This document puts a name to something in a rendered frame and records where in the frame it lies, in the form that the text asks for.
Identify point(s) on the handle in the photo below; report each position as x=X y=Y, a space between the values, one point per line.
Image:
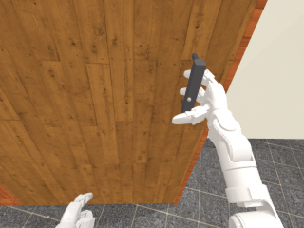
x=194 y=82

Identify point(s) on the left robot hand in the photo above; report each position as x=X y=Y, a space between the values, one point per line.
x=74 y=213

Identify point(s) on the right robot hand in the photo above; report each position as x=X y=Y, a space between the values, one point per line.
x=214 y=98

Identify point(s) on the wardrobe door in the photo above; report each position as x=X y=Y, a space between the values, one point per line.
x=89 y=89
x=5 y=194

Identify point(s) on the right robot forearm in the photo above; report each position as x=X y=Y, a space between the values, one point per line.
x=238 y=164

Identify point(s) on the robot right upper arm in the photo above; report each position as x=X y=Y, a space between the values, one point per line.
x=254 y=219

